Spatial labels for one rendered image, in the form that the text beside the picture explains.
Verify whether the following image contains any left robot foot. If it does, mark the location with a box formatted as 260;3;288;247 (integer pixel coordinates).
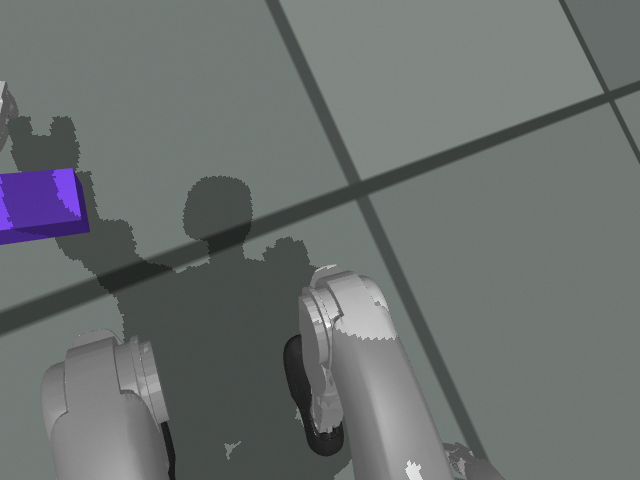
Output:
160;421;176;480

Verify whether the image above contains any left robot hand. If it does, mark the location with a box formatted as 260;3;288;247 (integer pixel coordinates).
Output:
0;81;19;152

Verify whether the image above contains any carton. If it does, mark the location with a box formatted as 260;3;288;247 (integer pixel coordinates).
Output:
0;168;90;245

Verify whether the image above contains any right robot foot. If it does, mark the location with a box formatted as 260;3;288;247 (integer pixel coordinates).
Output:
283;334;344;456

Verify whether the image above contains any right robot hand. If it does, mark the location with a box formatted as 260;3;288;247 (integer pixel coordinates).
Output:
442;442;505;480

